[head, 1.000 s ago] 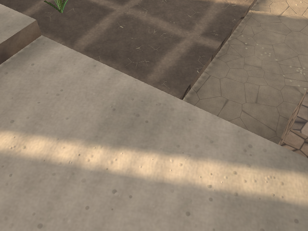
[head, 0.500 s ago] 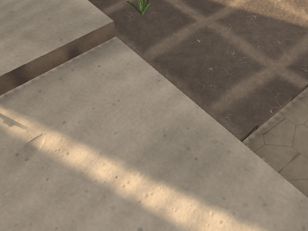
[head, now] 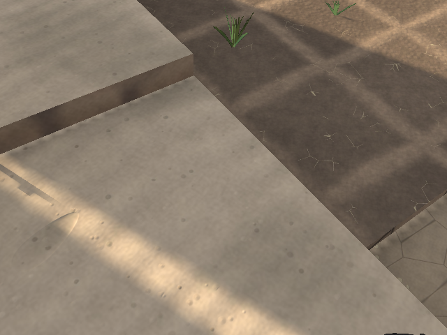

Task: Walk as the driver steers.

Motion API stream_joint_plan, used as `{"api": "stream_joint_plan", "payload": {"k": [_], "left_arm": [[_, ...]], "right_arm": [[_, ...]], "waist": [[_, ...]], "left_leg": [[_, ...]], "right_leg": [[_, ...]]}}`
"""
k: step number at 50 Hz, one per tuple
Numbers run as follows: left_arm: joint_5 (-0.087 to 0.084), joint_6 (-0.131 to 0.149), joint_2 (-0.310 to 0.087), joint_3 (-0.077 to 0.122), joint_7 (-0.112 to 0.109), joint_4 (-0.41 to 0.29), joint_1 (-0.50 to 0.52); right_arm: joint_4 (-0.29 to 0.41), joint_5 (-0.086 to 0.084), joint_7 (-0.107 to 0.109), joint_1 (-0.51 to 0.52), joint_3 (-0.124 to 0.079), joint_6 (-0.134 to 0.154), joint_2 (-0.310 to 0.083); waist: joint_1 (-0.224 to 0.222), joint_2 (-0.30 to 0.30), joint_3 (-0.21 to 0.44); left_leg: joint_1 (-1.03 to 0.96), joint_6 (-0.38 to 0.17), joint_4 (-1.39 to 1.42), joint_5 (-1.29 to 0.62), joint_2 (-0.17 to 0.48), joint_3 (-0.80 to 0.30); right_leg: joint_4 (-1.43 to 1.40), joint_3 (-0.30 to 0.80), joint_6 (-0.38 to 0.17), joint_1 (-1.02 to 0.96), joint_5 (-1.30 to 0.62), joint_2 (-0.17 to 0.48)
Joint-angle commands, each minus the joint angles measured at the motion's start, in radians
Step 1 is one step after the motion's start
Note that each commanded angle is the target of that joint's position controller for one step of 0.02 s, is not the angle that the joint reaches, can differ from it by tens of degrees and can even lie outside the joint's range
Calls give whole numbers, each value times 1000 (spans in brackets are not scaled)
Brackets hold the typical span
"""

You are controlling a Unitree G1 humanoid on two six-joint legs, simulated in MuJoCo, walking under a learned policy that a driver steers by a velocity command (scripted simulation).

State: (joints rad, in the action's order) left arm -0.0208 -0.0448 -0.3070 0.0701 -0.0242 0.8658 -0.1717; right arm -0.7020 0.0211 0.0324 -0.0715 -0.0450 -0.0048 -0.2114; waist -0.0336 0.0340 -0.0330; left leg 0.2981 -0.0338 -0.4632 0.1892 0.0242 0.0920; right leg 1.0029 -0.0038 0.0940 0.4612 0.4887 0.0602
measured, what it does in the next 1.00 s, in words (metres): steps on the spot, turning right: right foot, then left foot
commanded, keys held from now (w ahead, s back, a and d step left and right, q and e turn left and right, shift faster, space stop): e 0.78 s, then w+e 0.06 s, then w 0.16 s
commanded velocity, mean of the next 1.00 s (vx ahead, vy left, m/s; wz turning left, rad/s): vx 0.05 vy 0.00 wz -0.51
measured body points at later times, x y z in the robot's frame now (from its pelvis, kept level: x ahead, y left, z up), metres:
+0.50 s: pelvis -0.01 -0.05 +0.01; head +0.01 -0.09 +0.46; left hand +0.19 +0.20 -0.08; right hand +0.06 -0.37 -0.11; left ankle +0.06 +0.12 -0.67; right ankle -0.03 -0.12 -0.74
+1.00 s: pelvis +0.02 -0.03 +0.01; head +0.05 -0.02 +0.46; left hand +0.30 +0.13 -0.10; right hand -0.06 -0.31 -0.10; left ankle +0.07 +0.09 -0.74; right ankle -0.06 -0.16 -0.68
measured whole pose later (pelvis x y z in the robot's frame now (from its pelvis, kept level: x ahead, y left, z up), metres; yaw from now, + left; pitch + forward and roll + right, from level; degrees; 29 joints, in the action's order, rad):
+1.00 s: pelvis +0.02 -0.03 +0.01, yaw -34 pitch +2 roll +0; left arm -0.01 -0.02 -0.32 0.08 0.00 0.68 -0.22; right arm -0.79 -0.01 0.03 -0.25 -0.06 0.04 -0.26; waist 0.04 0.03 0.00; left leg 0.16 -0.01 -0.35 0.23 0.03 0.02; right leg 0.91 0.05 0.06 0.49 0.35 0.02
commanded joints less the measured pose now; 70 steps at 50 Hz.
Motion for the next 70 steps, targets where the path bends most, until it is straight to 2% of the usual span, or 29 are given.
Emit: {"api": "stream_joint_plan", "payload": {"k": [1,4,8,9,10,11,12,14,17,26,31,35,36,37,38,39,41,47,53,55,56,57,58,59,60,61,63,67,70], "left_arm": [[3,-5,-50,14,-5,-73,4],[4,-2,-61,14,13,-98,8],[12,-2,-70,27,37,-77,-104],[22,-1,-107,39,34,-76,-121],[23,3,-237,68,13,-100,-125],[61,23,-262,64,25,-125,-135],[72,47,-241,59,32,-135,-107],[26,61,-178,46,19,-156,-6],[12,53,-131,28,-2,-170,-7],[10,33,-175,49,-13,-203,-25],[9,19,-180,52,-4,-233,13],[-11,3,-167,47,-10,-263,67],[-7,2,-135,38,-13,-269,44],[10,4,-70,22,-8,-259,-33],[2,15,-139,46,-6,-289,-26],[9,17,-210,67,-6,-265,-51],[2,1,-181,68,-4,-231,-57],[5,37,-75,22,19,-291,61],[2,79,-65,4,40,-283,45],[-3,85,-65,8,44,-252,-38],[-6,83,-80,18,39,-222,-116],[113,155,-122,25,69,-157,-304],[142,190,-162,48,55,-122,-470],[119,221,-182,33,65,-171,-452],[104,224,-85,15,69,-151,-355],[67,209,-57,2,72,-162,-240],[65,187,15,-39,69,-173,-180],[112,182,-24,-36,56,-195,-163],[102,179,-49,-32,83,-146,-235]], "right_arm": [[38,0,21,22,-57,5,-172],[19,-3,24,14,-66,-5,-193],[-6,-44,24,39,-73,-17,-208],[-32,-46,21,-14,-71,-20,-180],[-6,-3,13,-25,-57,-19,-121],[42,-6,19,108,-60,-13,-141],[40,-22,23,124,-70,-13,-169],[-4,-22,33,68,-82,-17,-186],[-20,-19,35,28,-86,-13,-178],[-19,-28,21,47,-72,13,-161],[-21,-36,-1,18,-72,38,-178],[-46,-38,-22,-82,-77,57,-191],[-51,-27,-20,-108,-88,55,-234],[-32,-13,-10,-82,-94,43,-289],[-30,22,-15,-82,-93,38,-304],[-6,12,-14,-42,-80,41,-253],[3,-15,-4,-14,-63,35,-195],[-32,-23,9,-162,-60,49,-225],[-49,-47,-30,-178,-70,65,-277],[-56,-61,-42,-167,-65,59,-270],[-62,-56,-46,-175,-52,59,-237],[-17,113,-55,-136,-11,85,-120],[5,107,-59,-127,4,101,-41],[69,69,-69,-110,10,135,-44],[47,35,-51,-49,-5,149,-113],[16,44,-37,-84,-12,150,-149],[-9,69,-37,-139,-1,137,-123],[6,37,-83,-44,19,113,-99],[32,37,-102,35,35,95,-76]], "waist": [[28,-169,112],[35,-179,133],[-28,-163,136],[-18,-57,99],[28,262,75],[-43,262,86],[-35,148,89],[20,66,72],[36,78,108],[3,116,84],[4,129,110],[66,120,134],[59,58,154],[-4,-189,167],[-4,-330,122],[-7,-223,104],[-1,-157,83],[103,-186,39],[87,-196,-2],[30,-170,3],[-7,-145,29],[-69,43,76],[-127,157,140],[-109,276,94],[-87,151,-83],[-21,121,-50],[43,77,-11],[22,37,15],[-7,29,6]], "left_leg": [[-104,-209,149,-264,269,-137],[-131,-210,132,-272,302,-136],[-87,-110,8,-186,278,-68],[-1,-27,-127,-40,214,3],[270,89,-434,319,64,105],[379,100,-632,519,-43,-61],[399,83,-720,461,-21,-136],[416,69,-709,286,9,-166],[368,86,-703,162,-9,-171],[271,129,-346,123,-38,-194],[151,112,-217,168,-64,-199],[-54,72,98,-29,-61,-175],[-177,34,136,-125,45,-246],[-273,-55,141,-346,254,-440],[-211,-220,153,-448,383,-622],[-191,-243,149,-405,378,-560],[-204,-148,180,4,239,-395],[-266,-166,290,257,223,-346],[-105,-169,288,174,225,-250],[-30,-152,228,182,220,-231],[32,-128,160,164,200,-209],[149,-110,-28,372,165,-194],[299,-60,-395,356,25,-86],[597,-54,-532,399,-111,-240],[732,-84,-638,273,-52,-329],[684,-79,-705,184,-17,-249],[591,-74,-710,73,32,-205],[543,-5,-542,-156,47,-132],[435,19,-295,-271,28,-79]], "right_leg": [[-49,-11,-8,0,-48,21],[-150,-45,-33,-53,-63,13],[-447,-103,-116,-229,-244,-38],[-575,-8,-162,-291,-387,-15],[-629,360,-278,-410,-751,245],[-692,533,-445,-341,-795,351],[-704,478,-434,-335,-693,310],[-684,355,-324,-341,-571,213],[-681,310,-300,-355,-604,163],[-676,390,-311,-337,-415,119],[-625,481,-321,-315,-535,109],[-540,507,-257,-287,-581,47],[-465,463,-207,-198,-416,-3],[-236,286,-147,-59,-21,-142],[-41,184,-100,106,205,-202],[114,191,-68,125,144,-131],[171,149,-43,179,-31,-89],[-28,68,-25,229,-141,-45],[-372,-37,-86,-71,-152,-42],[-523,-64,-119,-243,-256,-67],[-553,-64,-134,-378,-261,-82],[-507,38,-195,-581,-331,-20],[-568,253,-304,-698,-271,166],[-799,798,-487,-723,-6,341],[-832,704,-424,-628,207,324],[-820,554,-358,-555,191,266],[-825,408,-325,-431,16,213],[-881,214,-346,-360,-306,150],[-874,120,-358,-322,-487,120]]}}
Keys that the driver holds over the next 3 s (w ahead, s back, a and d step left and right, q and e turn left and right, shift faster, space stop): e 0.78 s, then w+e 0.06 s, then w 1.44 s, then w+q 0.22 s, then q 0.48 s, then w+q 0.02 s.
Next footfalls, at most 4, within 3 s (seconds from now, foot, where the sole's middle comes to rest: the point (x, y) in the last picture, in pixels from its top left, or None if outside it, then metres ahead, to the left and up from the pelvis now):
0.18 right None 0.01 -0.13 -0.78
0.72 left None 0.10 0.07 -0.78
1.14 right None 0.00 -0.19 -0.78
1.60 left None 0.43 -0.23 -0.78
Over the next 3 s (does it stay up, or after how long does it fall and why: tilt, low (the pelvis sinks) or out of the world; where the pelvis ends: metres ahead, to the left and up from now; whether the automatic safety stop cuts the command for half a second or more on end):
stays up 0.85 -0.62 -0.08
